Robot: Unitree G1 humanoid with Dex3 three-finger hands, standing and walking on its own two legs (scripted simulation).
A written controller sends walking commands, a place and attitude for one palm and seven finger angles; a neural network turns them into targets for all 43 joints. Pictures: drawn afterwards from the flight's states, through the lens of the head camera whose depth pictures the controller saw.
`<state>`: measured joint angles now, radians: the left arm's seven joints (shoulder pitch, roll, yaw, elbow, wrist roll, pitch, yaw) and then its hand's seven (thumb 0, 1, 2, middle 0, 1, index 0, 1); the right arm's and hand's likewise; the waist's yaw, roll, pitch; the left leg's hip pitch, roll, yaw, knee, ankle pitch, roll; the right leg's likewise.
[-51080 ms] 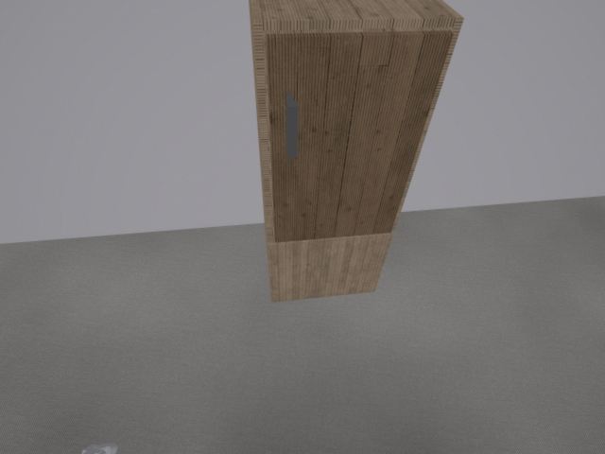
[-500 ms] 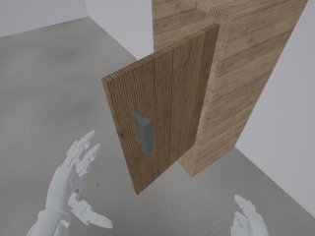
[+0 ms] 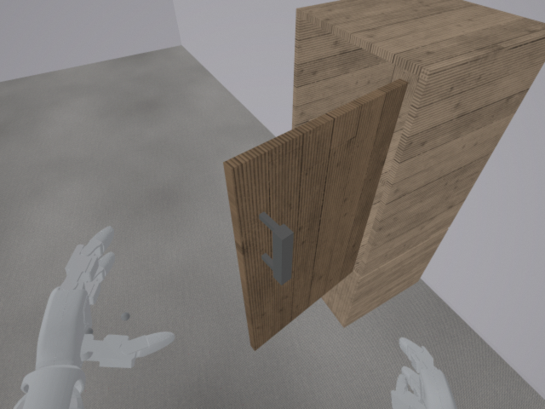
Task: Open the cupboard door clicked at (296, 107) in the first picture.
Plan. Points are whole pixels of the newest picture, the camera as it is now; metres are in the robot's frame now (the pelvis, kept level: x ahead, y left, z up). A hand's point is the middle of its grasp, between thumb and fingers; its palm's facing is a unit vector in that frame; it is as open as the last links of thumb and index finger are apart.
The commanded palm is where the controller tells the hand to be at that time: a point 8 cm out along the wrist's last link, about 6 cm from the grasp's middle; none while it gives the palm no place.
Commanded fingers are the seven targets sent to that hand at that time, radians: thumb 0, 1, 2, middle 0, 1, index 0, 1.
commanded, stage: draw the hand back to the body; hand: left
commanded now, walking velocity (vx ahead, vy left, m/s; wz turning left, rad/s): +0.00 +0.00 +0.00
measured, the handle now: (274, 248) +0.35 +0.04 +0.05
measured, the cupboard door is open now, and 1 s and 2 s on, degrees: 99 99 99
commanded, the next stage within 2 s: step back with the hand held close in 0.80 s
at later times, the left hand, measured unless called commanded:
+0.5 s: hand (59, 275) +0.21 +0.26 +0.16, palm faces +0.45 -0.80 -0.40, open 8.3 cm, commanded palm +0.16 +0.29 +0.18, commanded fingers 0.00 0.90 0.90 -0.20 -0.30 -0.20 -0.30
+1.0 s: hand (71, 277) +0.21 +0.25 +0.17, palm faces +0.43 -0.80 -0.41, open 7.4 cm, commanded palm +0.15 +0.28 +0.19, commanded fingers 0.00 0.90 0.90 -0.20 -0.30 -0.20 -0.30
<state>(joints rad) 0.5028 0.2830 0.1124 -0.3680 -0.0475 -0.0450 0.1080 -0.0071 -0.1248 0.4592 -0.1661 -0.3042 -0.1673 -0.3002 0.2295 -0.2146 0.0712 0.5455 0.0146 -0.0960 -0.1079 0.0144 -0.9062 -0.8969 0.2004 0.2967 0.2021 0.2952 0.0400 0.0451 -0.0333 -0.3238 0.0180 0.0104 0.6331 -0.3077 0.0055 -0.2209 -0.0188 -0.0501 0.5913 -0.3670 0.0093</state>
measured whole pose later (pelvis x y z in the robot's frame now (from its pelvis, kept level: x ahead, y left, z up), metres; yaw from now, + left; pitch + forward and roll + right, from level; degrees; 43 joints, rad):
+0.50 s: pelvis +0.02 +0.00 +0.02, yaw -1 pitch -3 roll +0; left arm 0.46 0.34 0.34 -0.37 -0.06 -0.07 0.13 0.01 0.73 0.83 -0.20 -0.30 -0.20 -0.30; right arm 0.19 -0.23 0.03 0.62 0.01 -0.09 -0.08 0.01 -0.91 -0.90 0.20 0.30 0.20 0.30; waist 0.06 0.05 0.00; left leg -0.14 0.02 0.03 0.44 -0.24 0.00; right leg -0.05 -0.02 -0.03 0.39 -0.29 0.01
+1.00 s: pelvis +0.01 -0.02 +0.02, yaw -1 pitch -3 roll -1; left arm 0.47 0.34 0.35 -0.38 -0.06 -0.10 0.11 0.02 0.89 0.90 -0.21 -0.31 -0.21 -0.30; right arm 0.18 -0.23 0.02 0.62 0.01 -0.07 -0.08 0.01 -0.91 -0.90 0.20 0.30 0.20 0.30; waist 0.04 0.06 0.01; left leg -0.17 0.04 0.01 0.44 -0.23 -0.02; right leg -0.05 0.01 -0.05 0.37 -0.27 -0.01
